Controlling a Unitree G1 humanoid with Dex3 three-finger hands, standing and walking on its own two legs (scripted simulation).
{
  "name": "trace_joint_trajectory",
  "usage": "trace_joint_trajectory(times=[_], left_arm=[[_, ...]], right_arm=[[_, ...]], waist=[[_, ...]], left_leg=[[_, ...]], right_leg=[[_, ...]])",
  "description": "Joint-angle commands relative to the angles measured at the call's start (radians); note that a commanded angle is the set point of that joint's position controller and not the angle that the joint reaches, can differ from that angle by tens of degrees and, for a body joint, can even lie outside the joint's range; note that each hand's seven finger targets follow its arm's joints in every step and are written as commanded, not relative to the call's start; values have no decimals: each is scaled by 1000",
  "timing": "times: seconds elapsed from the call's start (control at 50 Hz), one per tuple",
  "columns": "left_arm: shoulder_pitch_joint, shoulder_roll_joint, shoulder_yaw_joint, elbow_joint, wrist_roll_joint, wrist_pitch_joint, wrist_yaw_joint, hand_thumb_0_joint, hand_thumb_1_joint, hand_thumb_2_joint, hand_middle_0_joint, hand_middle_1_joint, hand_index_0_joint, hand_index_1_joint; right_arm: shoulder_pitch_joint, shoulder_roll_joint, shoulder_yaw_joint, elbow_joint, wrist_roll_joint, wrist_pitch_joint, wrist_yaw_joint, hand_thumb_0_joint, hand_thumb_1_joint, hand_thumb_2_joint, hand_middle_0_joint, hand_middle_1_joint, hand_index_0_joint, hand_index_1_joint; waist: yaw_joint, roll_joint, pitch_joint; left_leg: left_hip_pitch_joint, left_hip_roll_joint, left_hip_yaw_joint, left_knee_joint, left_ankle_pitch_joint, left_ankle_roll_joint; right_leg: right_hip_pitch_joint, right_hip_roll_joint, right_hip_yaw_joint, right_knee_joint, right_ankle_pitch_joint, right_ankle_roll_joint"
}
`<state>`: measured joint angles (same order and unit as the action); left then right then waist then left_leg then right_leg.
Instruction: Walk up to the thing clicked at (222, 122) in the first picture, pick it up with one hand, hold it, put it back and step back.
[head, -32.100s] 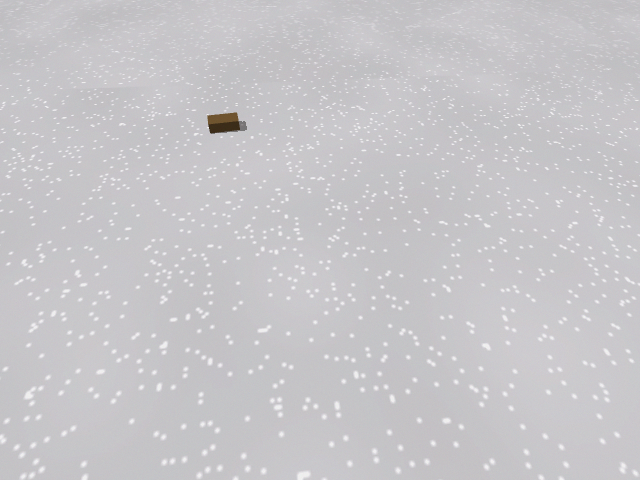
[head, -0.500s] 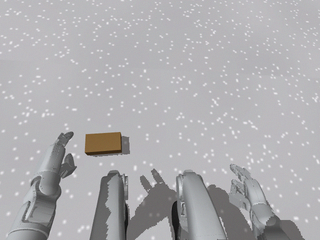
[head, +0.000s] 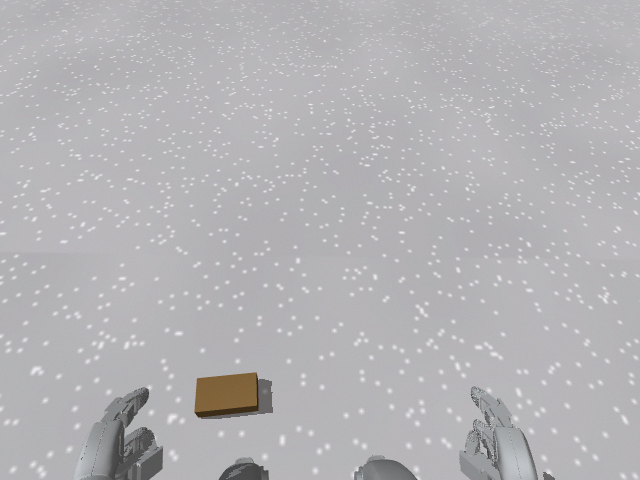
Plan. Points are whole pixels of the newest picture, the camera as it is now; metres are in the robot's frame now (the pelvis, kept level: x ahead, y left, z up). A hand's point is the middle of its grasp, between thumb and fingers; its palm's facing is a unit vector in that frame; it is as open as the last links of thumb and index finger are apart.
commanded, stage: home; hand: left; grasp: from above
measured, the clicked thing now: (227, 394) +0.43 +0.20 -0.67
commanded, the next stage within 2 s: none
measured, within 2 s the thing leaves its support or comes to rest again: neither
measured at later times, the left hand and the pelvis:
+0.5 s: hand (145, 478) +0.16 +0.18 -0.03, palm faces +0.08 -0.98 -0.19, open 7.4 cm; pelvis +0.00 +0.00 +0.02, yaw +1 degrees
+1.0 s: hand (145, 478) +0.16 +0.19 -0.03, palm faces +0.06 -0.98 -0.19, open 7.4 cm; pelvis +0.00 +0.00 +0.02, yaw +0 degrees
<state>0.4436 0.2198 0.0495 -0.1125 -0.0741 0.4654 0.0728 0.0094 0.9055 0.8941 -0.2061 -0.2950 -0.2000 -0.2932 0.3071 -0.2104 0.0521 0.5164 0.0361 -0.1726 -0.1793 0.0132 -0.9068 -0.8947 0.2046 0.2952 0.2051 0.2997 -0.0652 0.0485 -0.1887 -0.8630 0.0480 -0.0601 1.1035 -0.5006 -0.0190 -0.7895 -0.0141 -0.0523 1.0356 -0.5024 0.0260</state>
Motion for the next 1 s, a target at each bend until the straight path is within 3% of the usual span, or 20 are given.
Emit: trace_joint_trajectory(times=[0.0,0.1,0.16,0.24,0.4,0.44,0.56,0.8,0.92,0.98], left_arm=[[54,91,51,-216,8,-31,-11,0,900,899,-199,-298,-199,-297],[63,88,42,-221,12,-31,-36,0,900,899,-199,-298,-199,-298],[46,88,41,-216,18,-39,-47,0,900,899,-199,-298,-199,-298],[26,101,48,-232,26,-50,-52,0,900,899,-199,-298,-199,-298],[32,102,45,-217,35,-54,-48,0,900,899,-199,-299,-199,-298],[29,102,46,-229,31,-56,-47,0,900,899,-199,-299,-199,-298],[40,104,49,-221,28,-59,-46,0,900,899,-199,-299,-199,-298],[36,100,45,-211,25,-59,-49,0,900,899,-199,-299,-199,-299],[38,102,45,-216,24,-59,-49,0,900,899,-199,-299,-199,-298],[32,106,45,-225,27,-61,-50,0,900,899,-199,-299,-199,-298]], right_arm=[[-55,-111,-57,-160,-12,-74,-21,0,-900,-900,200,300,200,300],[-67,-123,-67,-164,-21,-94,-21,0,-900,-900,200,300,200,300],[-64,-129,-72,-154,-26,-109,-19,0,-900,-900,200,300,200,300],[-69,-135,-77,-145,-31,-119,-16,0,-900,-900,200,300,200,300],[-91,-133,-72,-139,-35,-123,-15,0,-901,-899,200,299,200,299],[-95,-133,-69,-139,-36,-126,-13,0,-901,-900,200,299,200,299],[-88,-132,-71,-136,-35,-127,-16,0,-901,-899,200,299,200,299],[-96,-135,-70,-134,-33,-131,-17,0,-901,-899,200,299,200,299],[-94,-131,-71,-136,-34,-134,-18,0,-901,-900,200,300,200,299],[-90,-133,-73,-133,-33,-133,-18,0,-901,-899,200,299,200,299]], waist=[[18,13,-105],[14,-36,-34],[5,-25,-40],[16,14,-56],[23,15,-48],[26,16,-48],[24,11,-80],[34,12,-26],[31,-17,-43],[30,22,-47]], left_leg=[[223,-44,18,-206,267,28],[235,-48,31,-233,228,34],[259,-47,31,-239,242,31],[282,-44,25,-246,265,24],[277,-46,27,-254,227,25],[277,-42,16,-269,200,25],[287,-43,19,-254,248,26],[260,-35,11,-285,136,24],[250,-41,21,-265,161,29],[267,-39,22,-268,174,25]], right_leg=[[148,35,-24,-204,259,-28],[158,32,-28,-248,226,-17],[161,32,-29,-242,230,-19],[169,32,-31,-228,244,-23],[170,32,-27,-240,215,-20],[173,34,-33,-238,188,-22],[190,35,-29,-232,227,-23],[161,37,-31,-242,134,-22],[177,34,-26,-251,155,-19],[167,35,-24,-240,166,-22]])
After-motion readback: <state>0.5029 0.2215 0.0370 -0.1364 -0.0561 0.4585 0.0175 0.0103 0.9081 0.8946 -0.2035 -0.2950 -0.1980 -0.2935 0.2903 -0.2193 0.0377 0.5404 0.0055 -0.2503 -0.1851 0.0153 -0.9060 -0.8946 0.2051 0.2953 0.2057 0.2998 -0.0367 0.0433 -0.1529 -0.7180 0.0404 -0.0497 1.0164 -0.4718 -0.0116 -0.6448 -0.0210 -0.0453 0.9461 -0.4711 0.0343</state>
